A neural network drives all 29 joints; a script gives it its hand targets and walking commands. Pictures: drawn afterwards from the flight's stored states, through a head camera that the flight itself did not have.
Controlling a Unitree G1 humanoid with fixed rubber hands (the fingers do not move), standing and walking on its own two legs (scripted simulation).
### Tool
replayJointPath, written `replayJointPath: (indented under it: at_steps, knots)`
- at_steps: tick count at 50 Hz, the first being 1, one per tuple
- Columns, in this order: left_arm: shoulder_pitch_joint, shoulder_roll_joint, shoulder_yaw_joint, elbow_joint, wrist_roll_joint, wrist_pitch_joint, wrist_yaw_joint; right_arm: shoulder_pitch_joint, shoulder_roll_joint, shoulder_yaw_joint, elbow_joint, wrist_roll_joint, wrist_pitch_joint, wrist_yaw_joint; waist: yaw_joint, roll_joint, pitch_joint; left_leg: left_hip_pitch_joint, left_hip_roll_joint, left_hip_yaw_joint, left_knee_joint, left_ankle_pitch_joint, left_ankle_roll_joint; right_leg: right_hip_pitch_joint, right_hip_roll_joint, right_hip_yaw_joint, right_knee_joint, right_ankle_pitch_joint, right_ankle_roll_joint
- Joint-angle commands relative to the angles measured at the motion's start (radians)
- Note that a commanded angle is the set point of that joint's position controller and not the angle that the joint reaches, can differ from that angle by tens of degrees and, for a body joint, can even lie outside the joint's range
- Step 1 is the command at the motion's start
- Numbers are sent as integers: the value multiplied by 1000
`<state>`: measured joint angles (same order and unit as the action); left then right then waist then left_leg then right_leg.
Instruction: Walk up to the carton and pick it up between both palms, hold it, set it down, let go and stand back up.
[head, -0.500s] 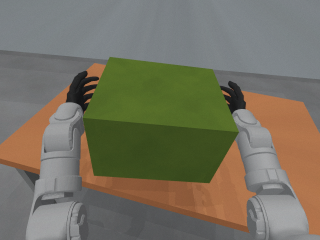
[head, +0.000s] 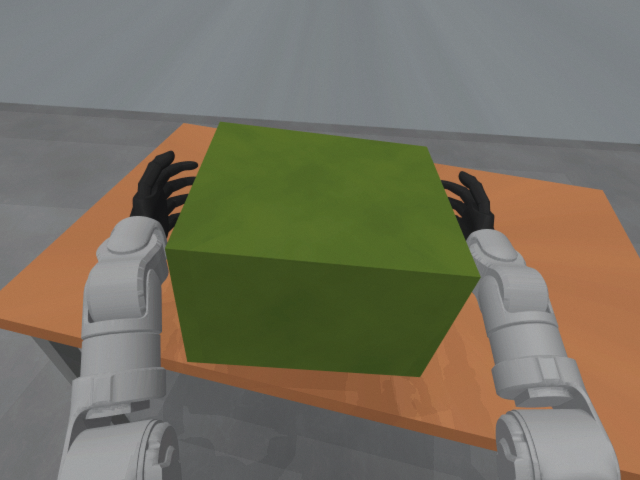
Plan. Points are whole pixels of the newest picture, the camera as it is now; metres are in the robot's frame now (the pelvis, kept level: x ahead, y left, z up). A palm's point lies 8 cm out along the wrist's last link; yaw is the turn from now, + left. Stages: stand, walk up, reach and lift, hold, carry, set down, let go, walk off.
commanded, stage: hold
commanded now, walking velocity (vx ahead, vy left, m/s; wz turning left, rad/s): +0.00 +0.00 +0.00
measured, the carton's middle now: (316, 245) +0.38 -0.01 +0.12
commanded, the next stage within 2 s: none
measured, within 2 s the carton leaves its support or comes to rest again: neither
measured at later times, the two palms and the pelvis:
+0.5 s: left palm (146, 207) +0.37 +0.19 +0.19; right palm (468, 208) +0.38 -0.20 +0.19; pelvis +0.02 -0.01 +0.00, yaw +2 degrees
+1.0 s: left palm (151, 214) +0.37 +0.18 +0.19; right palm (469, 225) +0.37 -0.20 +0.17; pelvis +0.00 +0.00 +0.00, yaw +0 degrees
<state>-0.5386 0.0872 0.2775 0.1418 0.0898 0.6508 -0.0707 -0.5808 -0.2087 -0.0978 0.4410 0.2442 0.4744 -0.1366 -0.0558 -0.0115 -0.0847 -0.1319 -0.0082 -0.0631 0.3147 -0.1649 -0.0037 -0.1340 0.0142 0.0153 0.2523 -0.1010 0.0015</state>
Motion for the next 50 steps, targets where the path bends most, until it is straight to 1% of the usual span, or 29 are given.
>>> replayJointPath:
  at_steps: [1, 3, 5, 8, 10, 12, 14, 15, 16, 17, 19, 21, 22, 24, 25, 26, 28, 29, 31, 33, 34, 37, 39, 41, 42, 45, 46, 47, 50]
  knots:
    - [-722, -565, -558, -123, -160, -71, -68, -907, 595, 410, -399, 111, -109, 172, 20, 16, -442, 50, -37, 40, -33, 157, -18, 136, 50, -32, -1, 78, -5]
    - [-736, -565, -531, -43, -159, -75, -64, -967, 602, 393, -363, 90, -119, 179, 35, -16, -438, 13, -40, 47, -43, 80, 3, 126, 45, -29, -8, 36, -1]
    - [-750, -575, -531, -36, -157, -84, -60, -961, 611, 381, -312, 82, -125, 183, 31, -3, -449, 9, -38, 44, -53, 57, 3, 130, 46, -29, -3, 18, -3]
    - [-748, -583, -525, -48, -156, -80, -62, -937, 614, 386, -289, 97, -118, 173, 23, 2, -479, 28, -39, 43, -39, 118, -1, 144, 51, -27, -1, 68, -1]
    - [-758, -581, -527, -56, -173, -88, -62, -937, 627, 392, -293, 100, -118, 172, 17, -23, -504, 24, -46, 40, -25, 129, 2, 174, 50, -24, 8, 114, 6]
    - [-757, -575, -521, -24, -161, -89, -61, -954, 625, 385, -282, 99, -123, 172, 24, -1, -471, 15, -47, 39, -29, 126, 0, 158, 48, -29, 7, 112, 8]
    - [-755, -569, -524, -64, -158, -91, -67, -888, 626, 384, -256, 103, -115, 161, -2, 10, -476, 38, -52, 38, -25, 165, -9, 179, 44, -25, 8, 163, 13]
    - [-764, -557, -510, -26, -147, -86, -73, -900, 606, 364, -227, 96, -110, 158, -7, 27, -427, 28, -50, 37, -34, 136, -13, 157, 39, -25, 0, 135, 8]
    - [-741, -574, -522, -57, -152, -85, -74, -911, 620, 386, -270, 103, -121, 158, 2, 18, -462, 39, -48, 37, -16, 191, -13, 176, 47, -31, 12, 178, 8]
    - [-719, -580, -548, -103, -155, -82, -73, -863, 616, 396, -282, 121, -117, 151, -17, 42, -464, 75, -49, 30, 0, 262, -27, 194, 49, -27, 22, 251, 9]
    - [-684, -572, -545, -118, -157, -73, -81, -853, 612, 414, -323, 142, -108, 133, -21, 31, -451, 78, -56, 28, 11, 302, -33, 233, 51, -28, 26, 326, 20]
    - [-688, -552, -551, -186, -148, -66, -90, -803, 597, 415, -335, 160, -92, 121, -39, 72, -449, 82, -59, 24, 14, 360, -56, 259, 48, -31, 39, 385, 25]
    - [-658, -544, -552, -200, -151, -61, -95, -785, 603, 431, -380, 170, -90, 113, -45, 54, -458, 92, -62, 27, 21, 378, -52, 278, 48, -29, 40, 422, 31]
    - [-671, -515, -523, -177, -138, -55, -104, -796, 591, 429, -385, 169, -76, 110, -32, 35, -422, 74, -64, 29, 5, 330, -47, 274, 43, -30, 33, 383, 36]
    - [-658, -527, -545, -210, -140, -56, -106, -774, 598, 428, -406, 168, -76, 109, -52, 43, -417, 84, -62, 23, 4, 337, -50, 274, 42, -30, 38, 395, 35]
    - [-636, -531, -541, -198, -135, -49, -107, -797, 592, 440, -440, 168, -78, 110, -36, 37, -407, 85, -61, 22, 9, 357, -50, 269, 46, -32, 37, 403, 31]
    - [-638, -523, -540, -207, -135, -46, -106, -782, 579, 432, -430, 164, -70, 113, -32, 44, -396, 88, -58, 28, 6, 346, -55, 255, 47, -34, 31, 357, 25]
    - [-602, -528, -540, -227, -128, -43, -104, -767, 589, 457, -455, 168, -71, 111, -24, 26, -402, 93, -62, 26, 16, 369, -48, 274, 49, -32, 33, 394, 29]
    - [-607, -531, -555, -257, -137, -45, -100, -774, 583, 467, -497, 174, -77, 112, -20, 40, -430, 99, -58, 28, 19, 393, -54, 280, 53, -34, 43, 408, 26]
    - [-647, -526, -565, -271, -144, -47, -91, -778, 558, 440, -485, 164, -73, 121, -26, 67, -421, 113, -51, 26, 16, 389, -71, 235, 57, -41, 42, 346, 19]
    - [-629, -539, -564, -261, -146, -47, -87, -806, 561, 448, -511, 164, -83, 130, -7, 52, -416, 117, -48, 26, 13, 380, -64, 213, 59, -43, 30, 313, 14]
    - [-634, -519, -530, -177, -120, -46, -84, -805, 545, 421, -419, 129, -81, 148, 6, 30, -365, 106, -41, 37, -9, 294, -44, 161, 55, -42, 9, 200, 1]
    - [-580, -555, -556, -186, -125, -35, -85, -791, 550, 431, -447, 133, -88, 152, 0, 26, -385, 127, -36, 32, 0, 322, -45, 177, 62, -40, 8, 217, -9]
    - [-632, -545, -543, -196, -135, -49, -82, -815, 563, 429, -427, 127, -90, 154, 7, -4, -405, 108, -38, 37, -9, 283, -35, 183, 61, -38, 6, 211, 1]
    - [-641, -525, -521, -150, -133, -52, -86, -847, 571, 433, -434, 120, -93, 153, 16, -28, -412, 76, -46, 44, -10, 246, -21, 197, 54, -32, 6, 222, 9]
    - [-652, -547, -507, -98, -129, -61, -82, -883, 588, 426, -408, 105, -107, 160, 33, -30, -402, 37, -43, 47, -37, 175, -5, 194, 51, -30, 1, 164, 5]
    - [-736, -520, -480, -61, -114, -70, -82, -900, 587, 395, -312, 81, -102, 165, 38, -20, -361, 11, -44, 50, -54, 103, -3, 156, 41, -32, -8, 84, 5]
    - [-681, -543, -475, -21, -112, -63, -88, -869, 597, 385, -303, 72, -107, 167, 26, -31, -346, 9, -41, 50, -61, 75, 8, 156, 39, -26, -18, 63, -2]
    - [-741, -565, -530, -72, -158, -80, -83, -958, 619, 409, -388, 95, -131, 160, 16, -9, -480, 27, -48, 45, -24, 148, 0, 193, 46, -27, 7, 150, 6]
